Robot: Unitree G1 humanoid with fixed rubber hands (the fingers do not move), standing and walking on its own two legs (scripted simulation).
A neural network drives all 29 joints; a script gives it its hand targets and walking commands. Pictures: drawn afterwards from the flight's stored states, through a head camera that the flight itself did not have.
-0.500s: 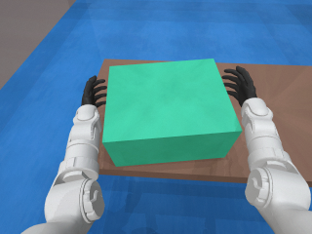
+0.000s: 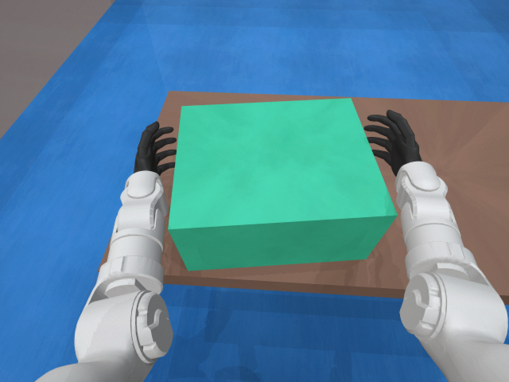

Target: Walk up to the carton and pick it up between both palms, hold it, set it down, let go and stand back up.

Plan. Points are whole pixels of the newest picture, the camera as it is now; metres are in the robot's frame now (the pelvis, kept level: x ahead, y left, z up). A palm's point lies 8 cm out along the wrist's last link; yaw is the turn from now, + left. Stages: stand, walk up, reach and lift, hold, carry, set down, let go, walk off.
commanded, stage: set down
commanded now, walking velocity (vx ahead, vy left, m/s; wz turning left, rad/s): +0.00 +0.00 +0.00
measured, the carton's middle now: (272, 181) +0.44 -0.04 +0.04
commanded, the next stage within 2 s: none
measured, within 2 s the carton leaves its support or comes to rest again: neither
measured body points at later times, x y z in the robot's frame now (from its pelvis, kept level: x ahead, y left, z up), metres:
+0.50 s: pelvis +0.00 +0.00 +0.00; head +0.03 +0.00 +0.45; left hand +0.43 +0.17 +0.10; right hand +0.42 -0.24 +0.11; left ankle -0.01 +0.15 -0.75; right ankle -0.01 -0.12 -0.75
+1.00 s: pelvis +0.00 +0.00 +0.00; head +0.03 +0.00 +0.45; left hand +0.43 +0.17 +0.09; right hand +0.42 -0.24 +0.11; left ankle -0.01 +0.15 -0.75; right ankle -0.01 -0.12 -0.75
